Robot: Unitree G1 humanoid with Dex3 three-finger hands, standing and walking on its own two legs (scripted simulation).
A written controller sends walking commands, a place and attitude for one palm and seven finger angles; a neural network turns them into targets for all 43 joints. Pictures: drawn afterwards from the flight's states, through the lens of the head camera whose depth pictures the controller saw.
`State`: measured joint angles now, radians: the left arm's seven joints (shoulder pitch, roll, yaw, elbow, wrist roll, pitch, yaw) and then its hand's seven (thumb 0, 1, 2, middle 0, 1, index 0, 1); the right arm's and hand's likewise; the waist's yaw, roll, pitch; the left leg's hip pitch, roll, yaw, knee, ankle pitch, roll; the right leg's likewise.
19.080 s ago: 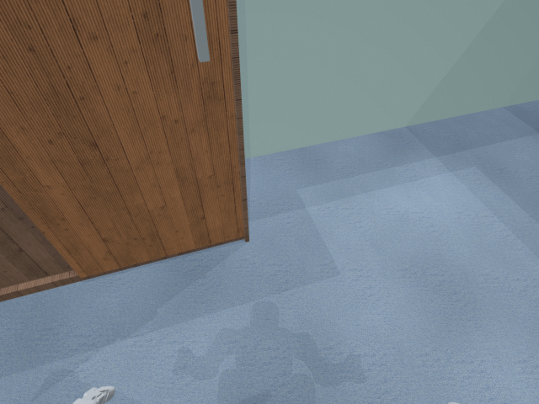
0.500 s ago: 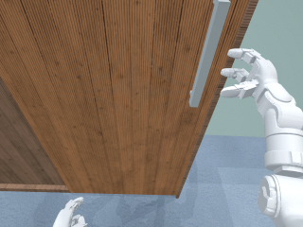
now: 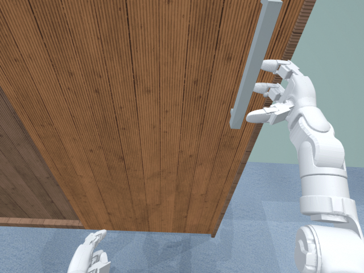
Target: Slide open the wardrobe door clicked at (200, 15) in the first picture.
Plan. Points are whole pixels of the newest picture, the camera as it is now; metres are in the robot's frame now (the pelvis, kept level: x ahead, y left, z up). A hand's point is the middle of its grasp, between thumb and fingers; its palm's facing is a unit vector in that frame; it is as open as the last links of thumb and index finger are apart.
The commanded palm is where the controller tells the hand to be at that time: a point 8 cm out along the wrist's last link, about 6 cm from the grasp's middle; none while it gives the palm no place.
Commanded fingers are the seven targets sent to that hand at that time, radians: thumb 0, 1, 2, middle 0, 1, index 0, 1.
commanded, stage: feel for the door with the fingertips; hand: right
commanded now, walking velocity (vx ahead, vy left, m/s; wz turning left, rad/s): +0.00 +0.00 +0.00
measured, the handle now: (248, 71) +0.48 -0.10 +0.25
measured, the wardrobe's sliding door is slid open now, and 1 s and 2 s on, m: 0.00 0.00 0.00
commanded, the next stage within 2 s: slide the fingers in behind the handle in 0.46 s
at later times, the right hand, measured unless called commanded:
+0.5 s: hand (262, 85) +0.44 -0.13 +0.24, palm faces -0.01 +1.00 +0.00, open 13.9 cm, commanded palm +0.42 -0.19 +0.24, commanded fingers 0.00 0.50 -0.30 0.30 1.20 0.30 1.20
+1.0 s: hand (255, 84) +0.43 -0.11 +0.25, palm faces -0.06 +1.00 +0.00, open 14.0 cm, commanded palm +0.41 -0.17 +0.24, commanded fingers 0.00 0.50 -0.30 0.30 1.20 0.30 1.20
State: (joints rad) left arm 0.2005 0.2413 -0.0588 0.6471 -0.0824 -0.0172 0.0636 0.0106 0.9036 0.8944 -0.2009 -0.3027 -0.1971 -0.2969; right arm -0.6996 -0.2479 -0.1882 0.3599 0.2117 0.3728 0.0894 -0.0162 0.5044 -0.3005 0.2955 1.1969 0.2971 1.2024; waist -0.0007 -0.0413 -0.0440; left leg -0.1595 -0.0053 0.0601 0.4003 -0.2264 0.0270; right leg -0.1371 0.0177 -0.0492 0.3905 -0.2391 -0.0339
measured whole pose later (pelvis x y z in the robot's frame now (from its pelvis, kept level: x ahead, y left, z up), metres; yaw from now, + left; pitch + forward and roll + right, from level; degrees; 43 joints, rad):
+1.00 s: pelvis +0.00 +0.00 +0.00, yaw +0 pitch +0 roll +0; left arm 0.25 0.24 -0.05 0.68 -0.08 -0.04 0.06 0.01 0.90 0.89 -0.20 -0.30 -0.20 -0.30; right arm -0.84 -0.24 -0.16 0.57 0.18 0.27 0.07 -0.02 0.50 -0.30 0.30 1.21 0.30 1.21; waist 0.01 -0.04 -0.05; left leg -0.17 -0.01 0.06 0.38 -0.21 0.03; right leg -0.15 0.02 -0.05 0.38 -0.23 -0.03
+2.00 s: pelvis +0.00 +0.00 +0.00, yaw +0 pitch -1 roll +0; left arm 0.20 0.22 -0.06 0.68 -0.06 0.03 0.06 0.01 0.90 0.89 -0.20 -0.30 -0.20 -0.30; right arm -0.86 -0.16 -0.11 0.51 0.17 0.40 -0.04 -0.02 0.50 -0.30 0.29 1.20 0.29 1.20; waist 0.00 -0.04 -0.05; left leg -0.15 -0.01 0.07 0.38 -0.21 0.03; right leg -0.13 0.02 -0.04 0.37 -0.23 -0.03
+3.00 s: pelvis +0.00 +0.00 +0.00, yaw +0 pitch -1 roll +0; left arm 0.19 0.23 -0.06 0.67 -0.06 0.04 0.06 0.01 0.90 0.89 -0.20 -0.30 -0.20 -0.30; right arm -0.82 -0.17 -0.12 0.46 0.17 0.39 -0.03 -0.01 -0.31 -0.65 0.37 1.31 0.35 1.30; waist 0.00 -0.04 -0.05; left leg -0.13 -0.01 0.06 0.36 -0.21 0.03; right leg -0.12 0.01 -0.04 0.36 -0.22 -0.03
